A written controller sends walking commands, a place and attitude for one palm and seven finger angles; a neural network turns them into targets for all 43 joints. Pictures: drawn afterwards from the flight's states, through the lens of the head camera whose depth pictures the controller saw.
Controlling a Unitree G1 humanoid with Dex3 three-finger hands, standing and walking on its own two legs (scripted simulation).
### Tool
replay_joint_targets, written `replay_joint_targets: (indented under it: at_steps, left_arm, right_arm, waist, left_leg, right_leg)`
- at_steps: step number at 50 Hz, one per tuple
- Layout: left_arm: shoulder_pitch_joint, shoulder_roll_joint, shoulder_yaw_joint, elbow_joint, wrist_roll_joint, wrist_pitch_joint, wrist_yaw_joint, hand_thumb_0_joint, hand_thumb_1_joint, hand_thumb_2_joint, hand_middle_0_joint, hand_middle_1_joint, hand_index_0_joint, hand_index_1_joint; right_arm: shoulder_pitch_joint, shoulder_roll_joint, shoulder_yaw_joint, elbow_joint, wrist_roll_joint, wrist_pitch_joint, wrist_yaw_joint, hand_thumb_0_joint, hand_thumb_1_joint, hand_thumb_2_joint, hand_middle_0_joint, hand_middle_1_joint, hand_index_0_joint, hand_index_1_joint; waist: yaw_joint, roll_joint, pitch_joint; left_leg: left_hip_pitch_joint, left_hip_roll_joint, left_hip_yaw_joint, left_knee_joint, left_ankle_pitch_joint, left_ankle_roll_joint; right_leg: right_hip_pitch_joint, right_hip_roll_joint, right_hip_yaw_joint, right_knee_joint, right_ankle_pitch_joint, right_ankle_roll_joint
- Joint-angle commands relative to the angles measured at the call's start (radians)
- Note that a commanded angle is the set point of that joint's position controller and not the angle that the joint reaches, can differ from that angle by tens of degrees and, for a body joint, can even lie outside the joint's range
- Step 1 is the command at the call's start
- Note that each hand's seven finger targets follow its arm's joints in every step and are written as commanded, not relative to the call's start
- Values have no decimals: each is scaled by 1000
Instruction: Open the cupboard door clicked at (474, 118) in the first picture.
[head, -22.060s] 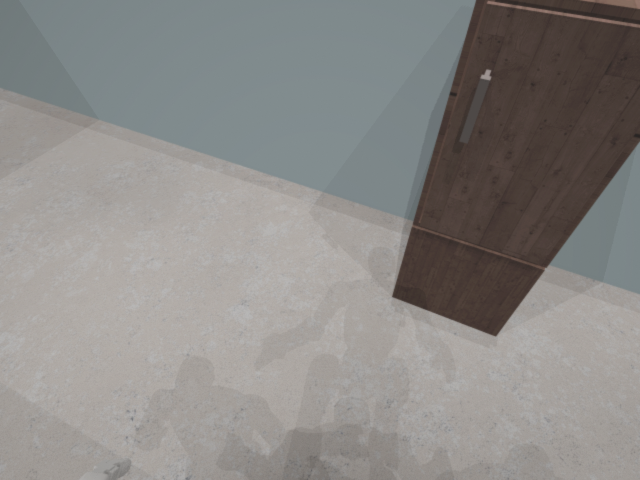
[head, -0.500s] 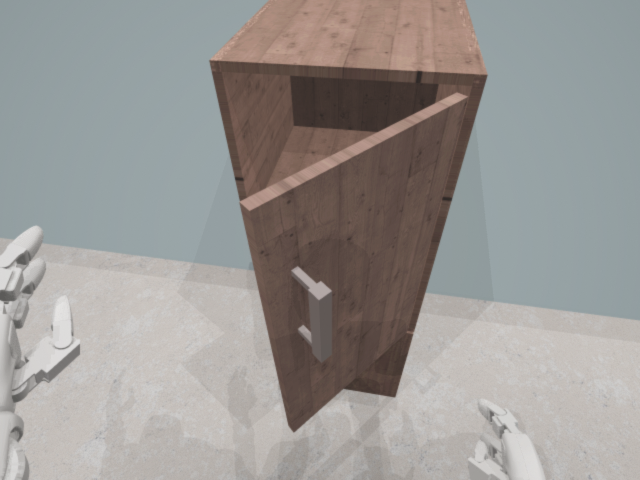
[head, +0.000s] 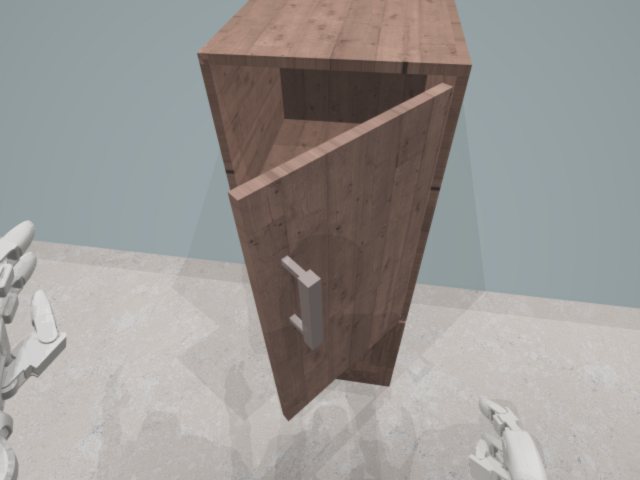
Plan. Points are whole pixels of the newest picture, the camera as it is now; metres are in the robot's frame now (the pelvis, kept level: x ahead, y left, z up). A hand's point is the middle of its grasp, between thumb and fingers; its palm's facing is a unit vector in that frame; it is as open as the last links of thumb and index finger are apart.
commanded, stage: step back with the hand held close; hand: left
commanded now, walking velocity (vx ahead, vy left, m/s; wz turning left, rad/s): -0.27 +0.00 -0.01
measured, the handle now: (302, 304) +0.32 +0.06 +0.06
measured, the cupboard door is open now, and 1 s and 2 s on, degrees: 51 51 51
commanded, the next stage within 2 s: stop stepping back and stand still in 0.80 s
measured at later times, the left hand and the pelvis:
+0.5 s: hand out of the picture +0.11 +0.30 +0.15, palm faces +0.42 -0.76 -0.50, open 7.4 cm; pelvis -0.09 +0.04 -0.02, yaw +1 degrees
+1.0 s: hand out of the picture +0.01 +0.29 +0.17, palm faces +0.38 -0.83 -0.41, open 7.4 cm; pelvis -0.20 +0.04 +0.00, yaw -2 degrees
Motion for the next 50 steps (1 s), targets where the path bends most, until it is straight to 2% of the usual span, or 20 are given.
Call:
replay_joint_targets:
  at_steps: [1,7,13,20,24,27,30,31,33,35,36,37,38,39,40,41,44,45,48,50]
  left_arm:
    - [6,177,95,-191,8,-67,12,0,900,900,-200,-300,-200,-300]
    - [60,252,165,-299,6,-75,32,0,900,900,-200,-300,-200,-300]
    - [103,256,192,-337,2,-97,46,0,900,900,-200,-300,-200,-300]
    - [97,206,188,-288,30,-133,53,0,900,900,-200,-300,-200,-300]
    - [46,199,189,-294,48,-149,53,0,900,900,-200,-300,-200,-300]
    - [47,230,196,-341,36,-162,54,0,900,900,-200,-300,-200,-300]
    - [19,213,147,-353,31,-158,69,0,900,900,-200,-300,-200,-300]
    - [0,214,141,-350,35,-154,75,0,900,900,-200,-300,-200,-300]
    - [-32,221,150,-352,35,-145,82,0,900,900,-200,-300,-200,-300]
    - [-68,229,154,-340,27,-144,83,0,900,900,-200,-300,-200,-300]
    - [-77,226,157,-359,23,-158,84,0,900,900,-200,-300,-200,-300]
    - [-86,253,186,-375,36,-166,89,0,900,900,-200,-300,-200,-300]
    - [-82,246,199,-384,30,-177,92,0,900,900,-200,-300,-200,-300]
    - [-35,234,202,-330,26,-186,84,0,900,900,-200,-300,-200,-300]
    - [-14,225,205,-349,23,-184,81,0,900,900,-200,-300,-200,-300]
    - [3,223,202,-381,17,-179,78,0,900,900,-200,-300,-200,-300]
    - [63,181,152,-436,12,-162,73,0,900,900,-200,-300,-200,-300]
    - [68,178,142,-448,8,-152,70,0,900,900,-200,-300,-200,-300]
    - [103,197,157,-438,0,-133,76,0,900,900,-200,-300,-200,-300]
    - [120,215,177,-413,-5,-118,84,0,900,900,-200,-300,-200,-300]
  right_arm:
    - [-99,-123,-55,-180,-1,-12,-7,0,-900,-900,200,300,200,300]
    - [-108,-120,-66,-217,6,18,-14,0,-900,-900,200,300,200,300]
    - [-95,-119,-70,-237,8,13,-14,0,-900,-900,200,300,200,300]
    - [-78,-144,-72,-240,5,-36,-10,0,-900,-900,200,300,200,300]
    - [-64,-144,-79,-231,3,-68,-9,0,-900,-900,200,300,200,300]
    - [-54,-128,-81,-220,-5,-86,-2,0,-900,-900,200,300,200,300]
    - [-20,-108,-84,-160,-8,-82,7,0,-900,-900,200,300,200,300]
    - [-34,-104,-80,-153,-13,-80,7,0,-900,-900,200,300,200,300]
    - [-30,-91,-67,-144,-20,-81,4,0,-900,-900,200,300,200,300]
    - [-52,-97,-51,-142,-11,-80,-12,0,-900,-900,200,300,200,300]
    - [-67,-127,-55,-152,-8,-92,-19,0,-900,-900,200,300,200,300]
    - [-89,-145,-65,-163,-13,-101,-27,0,-900,-900,200,300,200,300]
    - [-43,-101,-63,-152,-28,-119,-20,0,-900,-900,200,300,200,300]
    - [-32,-94,-74,-130,-31,-134,-8,0,-900,-900,200,300,200,300]
    - [-28,-105,-83,-131,-35,-136,3,0,-900,-900,200,300,200,300]
    - [-25,-108,-89,-127,-36,-137,12,0,-900,-900,200,300,200,300]
    - [-45,-109,-92,-124,-18,-146,34,0,-900,-900,200,300,200,300]
    - [-50,-109,-90,-123,-16,-146,39,0,-900,-900,200,300,200,300]
    - [-54,-96,-69,-138,-16,-152,34,0,-900,-900,200,300,200,300]
    - [-48,-91,-58,-144,-20,-145,26,0,-900,-900,200,300,200,300]
  waist:
    - [-29,-39,-110]
    - [-24,-30,-194]
    - [-24,41,-171]
    - [-30,124,-52]
    - [-30,117,-49]
    - [-43,10,-43]
    - [-52,-261,-77]
    - [-49,-259,-70]
    - [-60,-218,-75]
    - [-68,-93,-12]
    - [-54,83,-3]
    - [-42,250,-19]
    - [-40,224,-76]
    - [-46,160,-127]
    - [-49,179,-136]
    - [-49,126,-144]
    - [-43,115,-183]
    - [-48,136,-184]
    - [-56,189,-149]
    - [-55,218,-139]
  left_leg:
    - [129,9,26,16,326,42]
    - [121,37,13,0,440,40]
    - [8,56,-20,-49,309,40]
    - [-435,139,-142,-246,-392,98]
    - [-555,159,-166,-251,-507,115]
    - [-323,49,-73,-57,-347,61]
    - [-17,-53,5,440,-157,-4]
    - [-43,-46,-10,518,-177,-1]
    - [-55,-15,-34,376,-171,9]
    - [-39,-25,-3,24,-80,8]
    - [-109,80,-132,-129,-42,43]
    - [-228,242,-306,-202,23,103]
    - [-192,298,-340,-206,183,156]
    - [-178,317,-327,-220,102,172]
    - [-192,316,-342,-210,98,182]
    - [-150,308,-301,-177,164,187]
    - [-19,249,-171,-136,294,156]
    - [-13,241,-167,-161,242,145]
    - [-72,191,-189,-307,-265,107]
    - [-104,151,-155,-361,-381,62]
  right_leg:
    - [-124,-114,66,-38,501,40]
    - [-90,-92,46,23,487,38]
    - [-92,-66,47,58,292,34]
    - [56,-5,24,229,12,43]
    - [107,14,19,307,-26,37]
    - [-163,-66,148,68,-128,-21]
    - [-528,-309,373,-158,-268,-133]
    - [-523,-327,355,-143,-180,-144]
    - [-440,-298,271,-62,16,-115]
    - [-414,-171,158,62,41,-27]
    - [-368,-75,99,205,7,15]
    - [-287,-15,33,406,-96,47]
    - [-310,16,60,582,-241,37]
    - [-306,15,84,706,-275,34]
    - [-314,12,96,762,-277,35]
    - [-331,8,103,764,-251,36]
    - [-361,11,47,681,-219,50]
    - [-352,17,26,647,-223,52]
    - [-243,31,-32,457,-257,39]
    - [-123,64,-94,258,-295,19]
